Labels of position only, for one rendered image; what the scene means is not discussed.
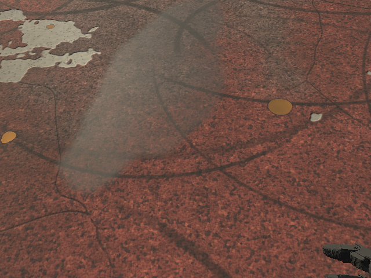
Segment right robot hand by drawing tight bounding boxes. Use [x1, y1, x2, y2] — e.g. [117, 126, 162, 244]
[323, 243, 371, 278]

